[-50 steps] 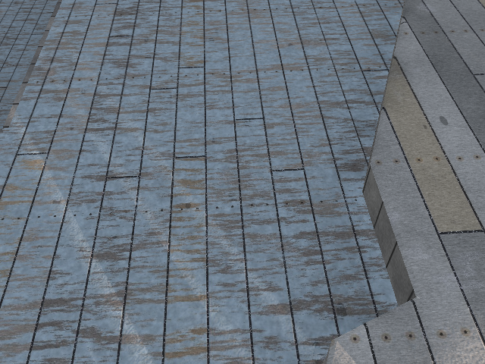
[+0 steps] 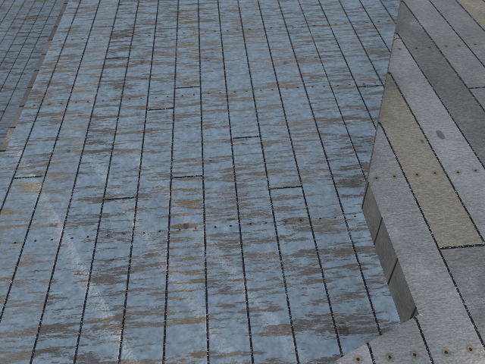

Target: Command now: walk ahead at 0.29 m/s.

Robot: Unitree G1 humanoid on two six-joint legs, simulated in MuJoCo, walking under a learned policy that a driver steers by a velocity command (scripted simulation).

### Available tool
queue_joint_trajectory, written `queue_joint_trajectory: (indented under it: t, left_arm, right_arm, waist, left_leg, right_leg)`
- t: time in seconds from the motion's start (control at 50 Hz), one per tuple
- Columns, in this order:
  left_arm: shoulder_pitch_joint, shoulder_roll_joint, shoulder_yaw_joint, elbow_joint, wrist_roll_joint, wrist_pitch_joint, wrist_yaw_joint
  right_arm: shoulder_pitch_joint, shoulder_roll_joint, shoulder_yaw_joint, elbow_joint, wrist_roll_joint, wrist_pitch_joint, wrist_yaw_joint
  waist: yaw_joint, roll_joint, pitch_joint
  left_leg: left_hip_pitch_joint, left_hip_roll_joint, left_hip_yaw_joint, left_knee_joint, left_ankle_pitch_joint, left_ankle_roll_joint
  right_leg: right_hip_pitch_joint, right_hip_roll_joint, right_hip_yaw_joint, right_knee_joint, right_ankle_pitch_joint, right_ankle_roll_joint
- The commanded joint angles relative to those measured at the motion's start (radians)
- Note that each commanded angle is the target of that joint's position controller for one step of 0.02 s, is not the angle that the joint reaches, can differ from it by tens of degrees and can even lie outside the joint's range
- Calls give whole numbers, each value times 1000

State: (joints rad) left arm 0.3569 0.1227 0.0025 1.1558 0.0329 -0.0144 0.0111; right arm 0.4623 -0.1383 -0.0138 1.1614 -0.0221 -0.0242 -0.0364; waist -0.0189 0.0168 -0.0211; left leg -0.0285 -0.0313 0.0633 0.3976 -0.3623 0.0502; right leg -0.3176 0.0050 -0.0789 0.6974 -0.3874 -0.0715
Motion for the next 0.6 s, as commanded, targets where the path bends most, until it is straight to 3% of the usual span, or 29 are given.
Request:
queue_joint_trajectory:
  t: [0.02, 0.08, 0.1, 0.12, 0.14, 0.16, 0.18, 0.2, 0.22, 0.24, 0.28, 0.32, 0.44, 0.5, 0.56, 0.6]
  left_arm:
    - [-134, 66, 20, -116, 0, -41, -16]
    - [-133, 61, 32, -144, -18, -56, -23]
    - [-86, 50, 35, -137, -23, -57, -24]
    - [16, 47, 43, -104, -28, -58, -22]
    - [195, 68, 61, -44, -26, -60, -13]
    - [354, 151, 87, -15, -8, -63, 2]
    - [425, 248, 106, -3, -3, -56, 6]
    - [302, 200, 92, -23, -10, -45, 9]
    - [194, 174, 85, -61, -4, -44, 5]
    - [141, 158, 78, -76, -4, -48, 0]
    - [117, 102, 57, -80, -11, -64, 3]
    - [155, 92, 49, -65, -13, -79, 7]
    - [250, 83, 28, -55, -12, -90, 8]
    - [270, 104, 31, -70, -16, -92, 14]
    - [276, 105, 33, -73, -17, -92, 19]
    - [253, 126, 40, -79, -11, -95, 20]
  right_arm:
    - [111, -123, -29, 0, -10, -22, 3]
    - [88, -127, -32, -15, -9, -37, 5]
    - [59, -132, -32, -23, -2, -40, 7]
    - [23, -140, -34, -34, 5, -44, 9]
    - [22, -135, -32, -39, 7, -53, 11]
    - [-29, -111, -23, -74, 11, -64, 21]
    - [20, -45, -15, -110, 16, -68, 33]
    - [-50, -86, -25, -128, -11, -60, 40]
    - [-108, -76, -24, -153, -12, -62, 51]
    - [-116, -61, -23, -157, -10, -67, 58]
    - [-60, -62, -32, -146, -16, -54, 69]
    - [-67, -59, -36, -156, -16, -30, 71]
    - [-365, -50, -30, -290, -11, -3, 67]
    - [-427, -53, -30, -318, 3, -2, 75]
    - [-488, -61, -33, -347, 1, -6, 72]
    - [-459, -72, -42, -345, -2, -14, 65]
  waist:
    - [-26, 59, 287]
    - [-2, 70, 240]
    - [34, 74, 221]
    - [87, 62, 186]
    - [154, 10, 104]
    - [231, -148, 39]
    - [191, -360, -15]
    - [126, -180, 75]
    - [95, -86, 147]
    - [64, -18, 165]
    - [3, -30, 141]
    - [-14, -57, 146]
    - [32, -87, 183]
    - [37, -110, 175]
    - [46, -111, 179]
    - [22, -117, 153]
  left_leg:
    - [-13, 352, -375, -282, -198, 198]
    - [-50, 293, -257, -217, 26, 174]
    - [-117, 266, -208, -172, 101, 158]
    - [-205, 228, -151, -81, 234, 137]
    - [-301, 174, -87, 101, 404, 114]
    - [-437, 81, 20, 417, 328, 59]
    - [-631, -46, 31, 749, -156, 28]
    - [-679, 40, -85, 867, -124, 50]
    - [-710, 77, -91, 912, -19, 59]
    - [-694, 106, -98, 892, 61, 56]
    - [-621, 129, -90, 829, 141, 38]
    - [-634, 120, -62, 803, 168, 19]
    - [-733, 107, 23, 519, 273, -2]
    - [-679, 94, 33, 345, 352, 16]
    - [-629, 75, 59, 236, 370, 52]
    - [-531, 36, 82, 195, 309, 87]
  right_leg:
    - [-358, -65, 26, 92, -32, -3]
    - [-210, -32, -22, 0, 11, -3]
    - [-84, -6, -51, -63, 58, -8]
    - [100, 40, -83, -130, 111, -15]
    - [342, 68, -64, -156, 129, -24]
    - [493, -126, 203, -317, -25, -67]
    - [549, -390, 710, -548, -155, -181]
    - [417, -395, 727, -560, -289, -187]
    - [323, -376, 629, -546, -266, -175]
    - [262, -336, 520, -554, -139, -154]
    - [206, -266, 360, -563, 43, -109]
    - [203, -236, 270, -556, 224, -104]
    - [252, -201, 118, -549, 658, -100]
    - [302, -219, 98, -558, 685, -87]
    - [375, -231, 74, -558, 735, -92]
    - [419, -238, 49, -484, 949, -86]
